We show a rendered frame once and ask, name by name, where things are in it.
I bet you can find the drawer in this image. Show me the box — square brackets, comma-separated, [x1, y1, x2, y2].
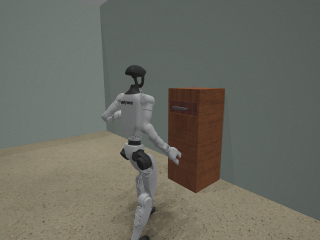
[170, 100, 198, 116]

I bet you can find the left robot upper arm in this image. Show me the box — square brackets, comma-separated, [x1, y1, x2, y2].
[101, 93, 124, 123]

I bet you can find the right robot hand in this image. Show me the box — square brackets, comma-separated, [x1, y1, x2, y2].
[166, 147, 181, 165]

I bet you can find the left robot forearm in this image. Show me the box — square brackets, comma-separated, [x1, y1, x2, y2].
[112, 110, 122, 121]

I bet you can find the right robot forearm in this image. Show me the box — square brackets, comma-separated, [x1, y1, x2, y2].
[146, 124, 170, 153]

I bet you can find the right robot upper arm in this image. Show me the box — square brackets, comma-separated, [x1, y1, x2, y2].
[140, 94, 155, 134]

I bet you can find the robot torso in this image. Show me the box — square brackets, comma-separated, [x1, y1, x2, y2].
[121, 90, 145, 162]

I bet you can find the robot head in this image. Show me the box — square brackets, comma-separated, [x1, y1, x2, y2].
[125, 65, 146, 95]

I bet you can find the cabinet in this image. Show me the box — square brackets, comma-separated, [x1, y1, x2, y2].
[168, 87, 225, 193]

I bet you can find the handle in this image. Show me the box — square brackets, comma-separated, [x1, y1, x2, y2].
[172, 106, 188, 110]

